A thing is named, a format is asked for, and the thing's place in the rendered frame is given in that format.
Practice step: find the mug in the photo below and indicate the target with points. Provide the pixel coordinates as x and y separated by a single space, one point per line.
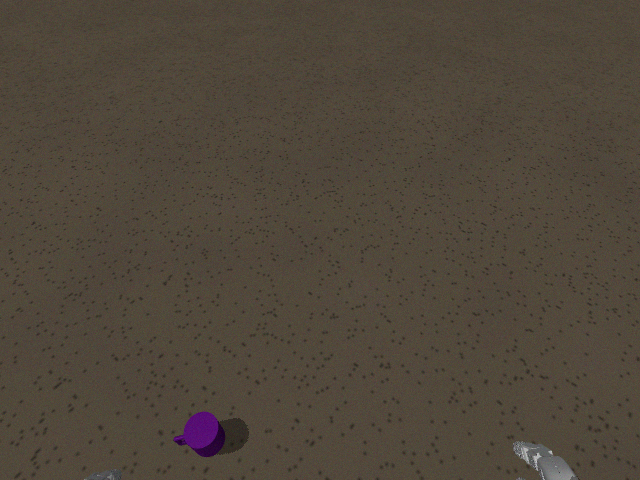
203 433

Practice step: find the right robot hand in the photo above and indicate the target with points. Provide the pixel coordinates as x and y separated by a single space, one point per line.
541 459

